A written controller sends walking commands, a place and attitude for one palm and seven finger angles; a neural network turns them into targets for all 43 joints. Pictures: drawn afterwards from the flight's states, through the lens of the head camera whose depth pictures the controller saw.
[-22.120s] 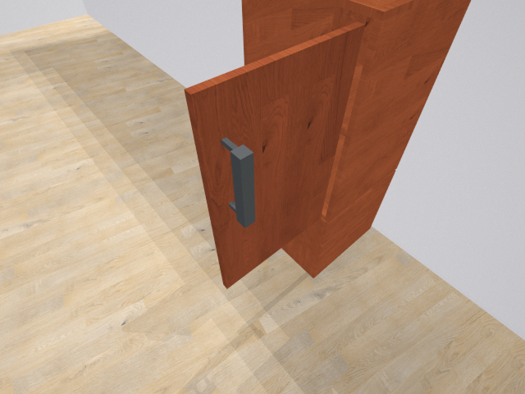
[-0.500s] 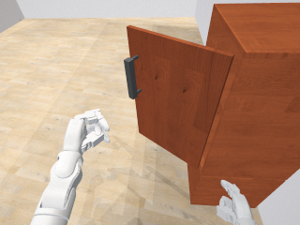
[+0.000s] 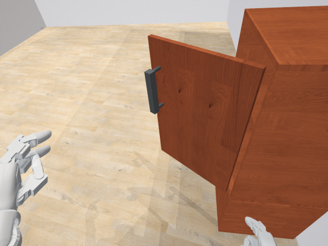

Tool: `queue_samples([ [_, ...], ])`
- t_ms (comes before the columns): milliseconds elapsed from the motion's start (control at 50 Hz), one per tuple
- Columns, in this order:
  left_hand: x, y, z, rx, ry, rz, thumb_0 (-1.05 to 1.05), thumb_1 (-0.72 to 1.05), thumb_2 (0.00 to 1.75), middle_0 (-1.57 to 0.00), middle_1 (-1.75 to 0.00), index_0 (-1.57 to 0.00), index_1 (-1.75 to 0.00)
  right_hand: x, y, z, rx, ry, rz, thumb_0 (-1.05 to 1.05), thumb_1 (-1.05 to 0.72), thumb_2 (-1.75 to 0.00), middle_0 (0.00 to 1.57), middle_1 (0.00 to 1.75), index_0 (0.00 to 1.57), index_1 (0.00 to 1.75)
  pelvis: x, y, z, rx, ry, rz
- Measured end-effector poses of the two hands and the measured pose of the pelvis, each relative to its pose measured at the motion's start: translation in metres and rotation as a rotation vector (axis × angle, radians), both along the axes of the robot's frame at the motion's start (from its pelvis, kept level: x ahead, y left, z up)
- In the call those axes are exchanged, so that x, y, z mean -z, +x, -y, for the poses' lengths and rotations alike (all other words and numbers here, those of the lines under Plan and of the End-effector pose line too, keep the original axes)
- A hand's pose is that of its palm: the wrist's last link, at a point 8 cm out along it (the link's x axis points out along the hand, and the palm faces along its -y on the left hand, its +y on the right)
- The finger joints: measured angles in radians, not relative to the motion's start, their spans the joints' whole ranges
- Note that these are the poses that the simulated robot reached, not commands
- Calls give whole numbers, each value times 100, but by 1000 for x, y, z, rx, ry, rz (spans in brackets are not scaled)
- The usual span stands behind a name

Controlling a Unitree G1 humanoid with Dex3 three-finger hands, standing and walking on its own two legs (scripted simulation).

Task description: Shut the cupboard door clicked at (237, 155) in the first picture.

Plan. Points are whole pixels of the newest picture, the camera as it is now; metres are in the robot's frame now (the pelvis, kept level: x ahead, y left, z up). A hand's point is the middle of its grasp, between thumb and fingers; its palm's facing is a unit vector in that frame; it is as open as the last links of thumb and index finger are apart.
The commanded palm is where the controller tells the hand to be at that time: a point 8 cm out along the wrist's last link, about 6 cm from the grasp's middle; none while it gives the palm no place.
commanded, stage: draw the hand back to the body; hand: left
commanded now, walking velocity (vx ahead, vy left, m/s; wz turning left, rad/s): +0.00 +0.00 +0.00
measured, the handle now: (156, 90) +0.62 +0.10 +0.06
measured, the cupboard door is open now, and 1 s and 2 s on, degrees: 55 55 55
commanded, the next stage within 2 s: step back with the hand held close in 0.40 s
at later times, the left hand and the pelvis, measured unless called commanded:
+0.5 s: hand (39, 180) +0.19 +0.25 +0.16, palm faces +0.45 -0.79 -0.42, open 7.4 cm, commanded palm +0.14 +0.29 +0.17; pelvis +0.00 -0.01 +0.00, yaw +0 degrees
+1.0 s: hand (10, 196) +0.15 +0.29 +0.16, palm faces +0.36 -0.78 -0.51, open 7.4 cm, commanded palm +0.09 +0.33 +0.17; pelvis -0.05 +0.03 -0.01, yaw -1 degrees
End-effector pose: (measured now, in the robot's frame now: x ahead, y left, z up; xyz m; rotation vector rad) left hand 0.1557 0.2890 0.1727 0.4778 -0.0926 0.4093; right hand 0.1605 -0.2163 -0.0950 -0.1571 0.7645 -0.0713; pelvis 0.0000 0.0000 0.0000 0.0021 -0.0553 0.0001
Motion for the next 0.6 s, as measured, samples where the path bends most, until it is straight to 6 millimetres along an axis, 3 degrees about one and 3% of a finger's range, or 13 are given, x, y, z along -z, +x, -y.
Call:
queue_samples([
  [140, -7, -22, -12, -82, 39, 16, 1, 89, 89, -30, -40, -31, -41, -3, 6, 13, 6, -29, 34, 1, -90, -90, 20, 30, 20, 30, 0, -1, 3, -6, 0, 2],
  [360, -1, -13, 3, -30, 0, 38, 1, 89, 89, -21, -31, -22, -31, -16, 18, 11, -4, -28, 103, 1, -90, -90, 20, 30, 20, 30, 0, -2, 8, -3, 1, 4],
  [600, -7, -11, -3, -27, 38, 36, 1, 89, 89, -21, -30, -21, -30, -9, 11, 8, -3, -16, 58, 1, -90, -90, 20, 30, 20, 30, 1, -2, 6, -7, -12, -23],
])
